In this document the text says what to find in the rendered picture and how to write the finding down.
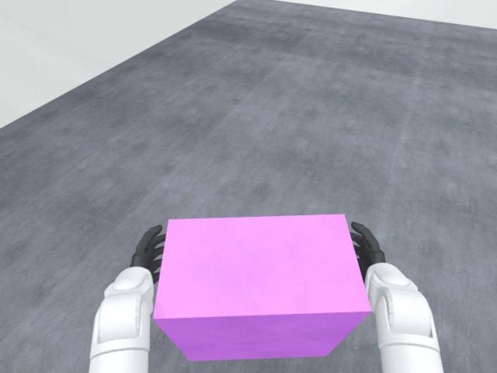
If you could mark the robot left forearm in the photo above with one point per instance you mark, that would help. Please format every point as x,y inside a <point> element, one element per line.
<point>121,332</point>

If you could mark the left robot hand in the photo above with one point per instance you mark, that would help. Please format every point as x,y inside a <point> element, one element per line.
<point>146,252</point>

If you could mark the carton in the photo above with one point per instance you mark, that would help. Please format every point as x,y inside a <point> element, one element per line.
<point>259,287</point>

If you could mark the right robot hand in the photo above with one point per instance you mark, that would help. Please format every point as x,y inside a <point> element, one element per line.
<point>368,251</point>

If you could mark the robot right forearm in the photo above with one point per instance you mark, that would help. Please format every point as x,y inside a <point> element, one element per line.
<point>406,332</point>

